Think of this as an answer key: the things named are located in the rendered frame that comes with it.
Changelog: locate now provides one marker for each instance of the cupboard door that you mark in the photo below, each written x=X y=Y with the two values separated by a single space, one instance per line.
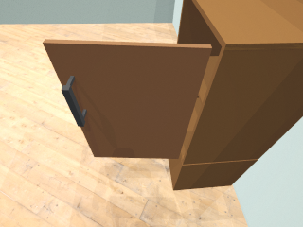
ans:
x=139 y=96

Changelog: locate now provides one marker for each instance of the handle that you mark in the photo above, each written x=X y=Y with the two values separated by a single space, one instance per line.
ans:
x=73 y=103

